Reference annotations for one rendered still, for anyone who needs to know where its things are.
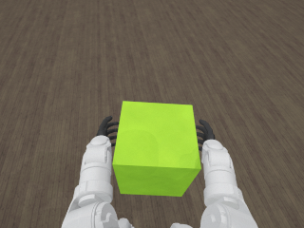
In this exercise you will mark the robot right hand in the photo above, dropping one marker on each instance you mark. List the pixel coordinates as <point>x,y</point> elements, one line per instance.
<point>207,132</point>

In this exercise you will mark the robot right forearm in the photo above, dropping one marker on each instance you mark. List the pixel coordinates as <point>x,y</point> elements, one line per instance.
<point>220,177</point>

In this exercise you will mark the robot right upper arm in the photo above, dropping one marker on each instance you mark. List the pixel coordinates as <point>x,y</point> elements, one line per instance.
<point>219,215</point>

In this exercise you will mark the robot left forearm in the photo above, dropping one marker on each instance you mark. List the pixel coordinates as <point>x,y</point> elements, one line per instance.
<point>95,175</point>

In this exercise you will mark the robot left upper arm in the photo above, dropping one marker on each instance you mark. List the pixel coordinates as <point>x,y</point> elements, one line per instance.
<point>100,214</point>

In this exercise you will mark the carton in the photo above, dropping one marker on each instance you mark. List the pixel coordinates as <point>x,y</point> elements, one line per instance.
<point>156,151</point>

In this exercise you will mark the robot left hand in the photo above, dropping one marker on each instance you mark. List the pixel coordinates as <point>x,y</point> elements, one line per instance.
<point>104,131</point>

